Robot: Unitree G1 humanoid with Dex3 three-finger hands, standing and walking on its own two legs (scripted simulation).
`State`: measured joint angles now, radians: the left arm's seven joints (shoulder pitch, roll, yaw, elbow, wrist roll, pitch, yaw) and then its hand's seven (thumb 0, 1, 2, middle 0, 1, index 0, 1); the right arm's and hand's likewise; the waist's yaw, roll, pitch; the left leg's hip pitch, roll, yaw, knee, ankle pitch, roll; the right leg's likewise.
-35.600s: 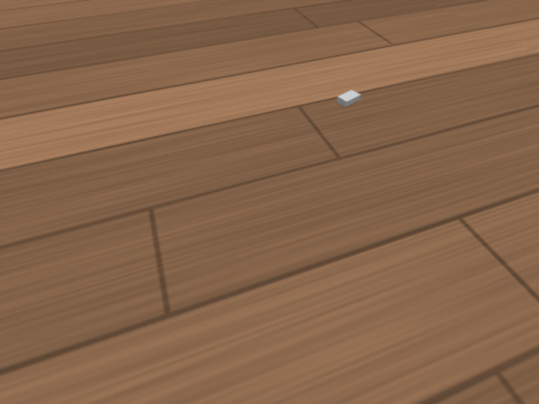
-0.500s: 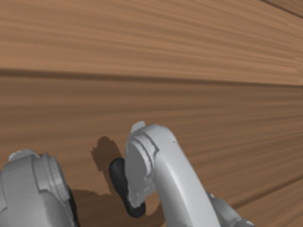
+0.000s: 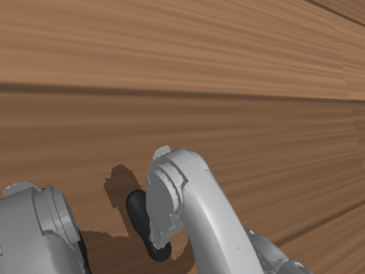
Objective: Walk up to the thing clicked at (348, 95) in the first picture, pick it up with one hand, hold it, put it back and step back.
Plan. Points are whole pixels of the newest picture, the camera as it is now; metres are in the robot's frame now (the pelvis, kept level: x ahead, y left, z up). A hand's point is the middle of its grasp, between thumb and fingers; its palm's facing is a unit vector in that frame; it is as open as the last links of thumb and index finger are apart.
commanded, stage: open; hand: left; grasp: from above
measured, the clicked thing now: out of the picture +0.43 +0.39 -0.29
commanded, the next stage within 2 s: withdraw in 0.90 s
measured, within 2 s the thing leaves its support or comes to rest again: neither
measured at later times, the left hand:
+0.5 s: hand out of the picture +0.43 +0.39 -0.24, palm faces -0.41 -0.18 -0.90, open 13.4 cm
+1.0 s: hand out of the picture +0.43 +0.39 -0.24, palm faces -0.40 -0.18 -0.90, open 13.8 cm
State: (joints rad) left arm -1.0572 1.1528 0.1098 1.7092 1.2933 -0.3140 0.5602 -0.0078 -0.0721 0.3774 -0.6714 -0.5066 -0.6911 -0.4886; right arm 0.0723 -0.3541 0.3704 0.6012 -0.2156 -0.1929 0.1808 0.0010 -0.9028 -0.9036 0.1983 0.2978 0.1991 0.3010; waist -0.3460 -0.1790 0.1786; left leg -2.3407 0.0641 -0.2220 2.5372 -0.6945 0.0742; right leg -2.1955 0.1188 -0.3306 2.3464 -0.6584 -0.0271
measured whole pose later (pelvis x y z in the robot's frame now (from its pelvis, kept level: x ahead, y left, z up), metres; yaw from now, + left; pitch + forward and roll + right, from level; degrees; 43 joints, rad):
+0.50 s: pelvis +0.00 +0.00 +0.00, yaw +0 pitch +26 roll -17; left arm -1.06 1.16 0.09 1.66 1.26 -0.29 0.53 0.00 -0.38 0.87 -0.20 -0.93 -0.20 -0.92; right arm 0.06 -0.35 0.38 0.59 -0.21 -0.20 0.19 0.00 -0.90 -0.90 0.20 0.30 0.20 0.30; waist -0.34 -0.18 0.19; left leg -2.34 0.06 -0.23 2.53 -0.70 0.07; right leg -2.19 0.12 -0.34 2.33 -0.66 -0.02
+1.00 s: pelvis +0.00 +0.00 +0.00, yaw -1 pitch +26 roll -17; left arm -1.06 1.17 0.10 1.68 1.27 -0.30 0.54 0.00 -0.47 1.00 -0.09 -1.05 -0.09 -1.04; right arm 0.06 -0.35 0.39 0.59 -0.22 -0.19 0.19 0.00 -0.89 -0.90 0.20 0.30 0.20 0.30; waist -0.35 -0.18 0.19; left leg -2.34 0.06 -0.24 2.53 -0.70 0.07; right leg -2.19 0.12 -0.34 2.33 -0.66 -0.02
